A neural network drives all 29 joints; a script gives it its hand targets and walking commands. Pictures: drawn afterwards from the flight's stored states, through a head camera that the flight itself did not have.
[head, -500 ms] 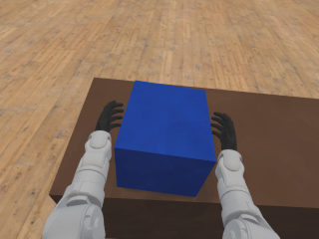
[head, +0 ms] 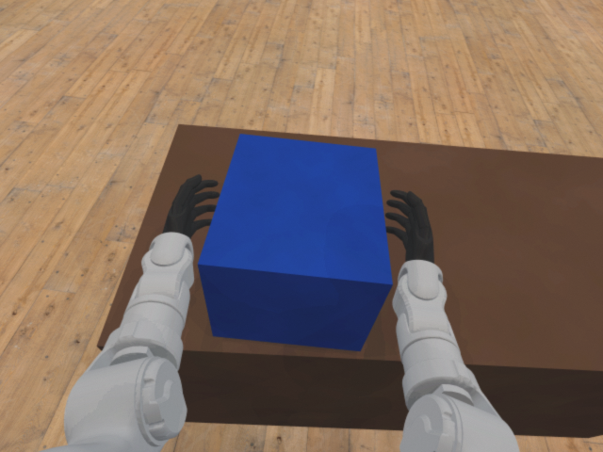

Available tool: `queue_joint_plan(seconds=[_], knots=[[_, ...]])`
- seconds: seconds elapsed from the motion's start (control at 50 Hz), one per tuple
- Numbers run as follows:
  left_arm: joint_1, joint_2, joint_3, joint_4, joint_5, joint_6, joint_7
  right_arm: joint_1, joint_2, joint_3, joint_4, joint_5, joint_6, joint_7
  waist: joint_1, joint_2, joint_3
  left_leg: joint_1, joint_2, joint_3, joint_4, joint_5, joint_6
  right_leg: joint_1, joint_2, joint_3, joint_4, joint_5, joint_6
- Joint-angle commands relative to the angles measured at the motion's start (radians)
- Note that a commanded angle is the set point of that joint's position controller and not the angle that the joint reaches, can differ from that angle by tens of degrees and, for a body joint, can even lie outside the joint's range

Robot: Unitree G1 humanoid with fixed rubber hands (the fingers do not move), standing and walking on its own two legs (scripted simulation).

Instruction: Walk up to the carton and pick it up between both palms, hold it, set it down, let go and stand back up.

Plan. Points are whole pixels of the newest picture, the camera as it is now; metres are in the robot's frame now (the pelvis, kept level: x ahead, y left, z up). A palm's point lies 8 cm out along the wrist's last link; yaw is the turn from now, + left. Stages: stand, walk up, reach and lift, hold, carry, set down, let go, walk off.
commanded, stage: set down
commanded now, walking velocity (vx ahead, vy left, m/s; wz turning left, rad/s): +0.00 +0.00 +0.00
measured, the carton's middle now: (297, 238) +0.46 -0.03 -0.03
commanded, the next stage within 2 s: none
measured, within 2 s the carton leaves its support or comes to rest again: rests again in 1.34 s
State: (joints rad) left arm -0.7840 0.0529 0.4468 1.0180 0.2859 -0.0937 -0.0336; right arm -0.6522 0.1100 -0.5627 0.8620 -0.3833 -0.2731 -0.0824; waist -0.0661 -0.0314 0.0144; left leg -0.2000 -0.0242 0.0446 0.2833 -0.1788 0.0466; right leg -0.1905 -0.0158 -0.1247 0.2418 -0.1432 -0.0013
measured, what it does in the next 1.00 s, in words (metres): stands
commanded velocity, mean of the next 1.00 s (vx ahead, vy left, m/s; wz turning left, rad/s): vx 0.00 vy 0.00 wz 0.00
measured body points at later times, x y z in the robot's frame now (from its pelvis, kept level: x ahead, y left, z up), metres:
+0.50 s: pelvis -0.01 -0.01 +0.00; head +0.04 +0.01 +0.45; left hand +0.43 +0.14 +0.05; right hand +0.39 -0.19 +0.06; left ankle -0.03 +0.09 -0.75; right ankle -0.02 -0.11 -0.75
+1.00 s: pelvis -0.01 +0.00 +0.00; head +0.05 +0.02 +0.44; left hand +0.43 +0.15 +0.05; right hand +0.38 -0.18 +0.06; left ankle -0.03 +0.08 -0.75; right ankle -0.02 -0.11 -0.75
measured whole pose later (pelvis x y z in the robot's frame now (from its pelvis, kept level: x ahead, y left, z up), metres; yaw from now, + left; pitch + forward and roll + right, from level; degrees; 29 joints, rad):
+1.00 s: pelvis -0.01 +0.00 +0.00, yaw +0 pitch +7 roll -1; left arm -0.82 0.02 0.58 0.99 0.42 -0.11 -0.08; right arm -0.70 0.19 -0.75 0.79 -0.53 -0.23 -0.01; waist -0.06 -0.04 0.01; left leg -0.27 -0.01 0.06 0.34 -0.19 0.05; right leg -0.26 -0.01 -0.12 0.28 -0.14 -0.01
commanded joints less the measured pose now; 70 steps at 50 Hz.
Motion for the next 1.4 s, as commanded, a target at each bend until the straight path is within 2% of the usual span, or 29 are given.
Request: queue_joint_plan(seconds=[0.0,0.06,0.1,0.14,0.24,0.3,0.36,0.42,0.5,0.56,0.64,0.82,0.98,1.38], knots=[[-0.619,-0.491,-0.268,-0.071,0.037,-0.059,-0.111,-0.537,0.450,0.230,0.057,-0.079,-0.026,0.144,-0.010,0.118,-0.564,0.127,0.060,0.008,0.039,0.440,-0.100,0.223,0.009,-0.007,0.077,0.429,0.023],[-0.635,-0.510,-0.276,-0.086,0.052,-0.041,-0.084,-0.562,0.392,0.157,0.072,-0.092,-0.024,0.159,-0.028,0.185,-0.580,0.268,0.078,-0.002,0.091,0.517,-0.133,0.027,0.035,-0.031,0.031,0.265,-0.013],[-0.640,-0.510,-0.266,-0.080,0.058,-0.028,-0.073,-0.583,0.368,0.129,0.071,-0.103,-0.020,0.166,-0.025,0.188,-0.596,0.287,0.083,-0.004,0.104,0.511,-0.135,-0.018,0.042,-0.033,0.024,0.219,-0.021],[-0.647,-0.499,-0.250,-0.063,0.061,-0.018,-0.068,-0.602,0.364,0.118,0.068,-0.113,-0.011,0.172,-0.014,0.165,-0.602,0.262,0.083,-0.002,0.101,0.468,-0.125,-0.015,0.042,-0.029,0.026,0.195,-0.019],[-0.650,-0.448,-0.180,-0.004,0.065,-0.020,-0.075,-0.627,0.400,0.124,0.040,-0.136,0.021,0.183,0.011,0.063,-0.577,0.119,0.065,0.021,0.053,0.299,-0.086,0.100,0.026,-0.010,0.053,0.198,0.007],[-0.653,-0.412,-0.131,0.021,0.073,-0.029,-0.088,-0.625,0.428,0.126,0.016,-0.149,0.039,0.184,0.022,0.012,-0.551,0.026,0.052,0.033,0.018,0.217,-0.061,0.194,0.011,0.005,0.071,0.232,0.028],[-0.652,-0.389,-0.091,0.028,0.085,-0.040,-0.104,-0.615,0.453,0.123,-0.007,-0.164,0.052,0.180,0.022,-0.010,-0.533,-0.034,0.042,0.040,-0.005,0.177,-0.048,0.274,-0.003,0.017,0.088,0.294,0.047],[-0.651,-0.379,-0.070,0.022,0.098,-0.049,-0.121,-0.598,0.474,0.120,-0.020,-0.175,0.059,0.172,0.015,-0.002,-0.527,-0.062,0.035,0.044,-0.012,0.182,-0.046,0.330,-0.013,0.023,0.102,0.365,0.061],[-0.651,-0.381,-0.072,0.001,0.113,-0.057,-0.134,-0.567,0.495,0.117,-0.016,-0.184,0.060,0.160,-0.001,0.042,-0.531,-0.053,0.032,0.042,0.003,0.230,-0.058,0.339,-0.018,0.020,0.115,0.425,0.064],[-0.633,-0.395,-0.082,-0.013,0.125,-0.052,-0.136,-0.546,0.494,0.108,-0.007,-0.187,0.056,0.155,-0.011,0.079,-0.524,-0.010,0.036,0.037,0.023,0.278,-0.069,0.294,-0.014,0.008,0.111,0.420,0.056],[-0.601,-0.414,-0.093,-0.015,0.131,-0.042,-0.135,-0.526,0.482,0.102,0.000,-0.186,0.047,0.155,-0.017,0.094,-0.519,0.050,0.043,0.027,0.050,0.339,-0.077,0.217,-0.003,-0.008,0.102,0.393,0.048],[-0.537,-0.424,-0.079,-0.017,0.148,-0.037,-0.128,-0.496,0.457,0.097,-0.004,-0.187,0.041,0.169,-0.006,0.066,-0.479,0.094,0.053,0.020,0.059,0.336,-0.078,0.124,0.014,-0.021,0.079,0.280,0.036],[-0.518,-0.419,-0.073,-0.035,0.165,-0.024,-0.117,-0.472,0.428,0.071,-0.002,-0.188,0.050,0.174,-0.002,0.081,-0.447,0.109,0.058,0.017,0.063,0.306,-0.076,0.059,0.018,-0.020,0.064,0.188,0.024],[-0.487,-0.377,-0.022,-0.040,0.197,-0.026,-0.120,-0.434,0.400,0.035,-0.012,-0.209,0.078,0.171,0.000,0.058,-0.387,0.047,0.052,0.016,0.063,0.223,-0.053,0.024,0.010,-0.010,0.071,0.130,0.028]])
